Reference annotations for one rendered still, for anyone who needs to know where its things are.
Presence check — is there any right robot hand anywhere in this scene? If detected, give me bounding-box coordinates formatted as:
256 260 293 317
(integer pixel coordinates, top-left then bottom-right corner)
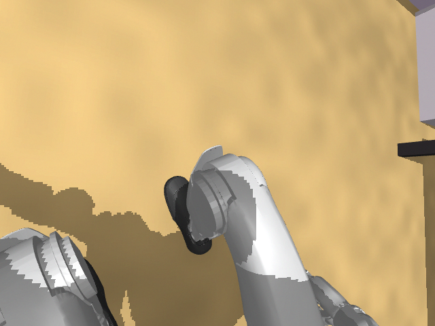
306 270 350 326

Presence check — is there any right robot arm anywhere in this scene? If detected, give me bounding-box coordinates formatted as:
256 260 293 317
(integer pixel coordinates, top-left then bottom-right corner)
333 305 378 326

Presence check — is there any left robot foot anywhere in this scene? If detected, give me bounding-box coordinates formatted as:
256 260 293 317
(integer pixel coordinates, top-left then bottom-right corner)
84 259 118 326

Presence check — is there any right robot foot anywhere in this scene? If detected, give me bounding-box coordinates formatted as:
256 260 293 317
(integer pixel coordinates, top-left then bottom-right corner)
164 176 212 255

